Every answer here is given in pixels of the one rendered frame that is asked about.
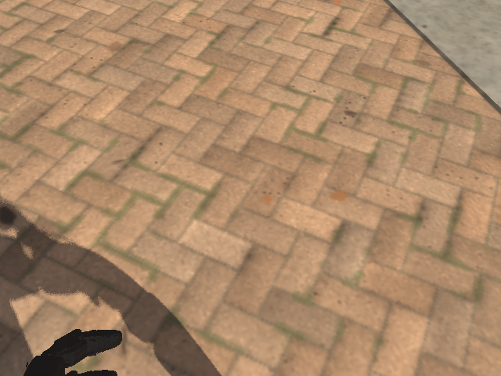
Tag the robot left hand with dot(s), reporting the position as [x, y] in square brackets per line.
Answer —
[71, 349]

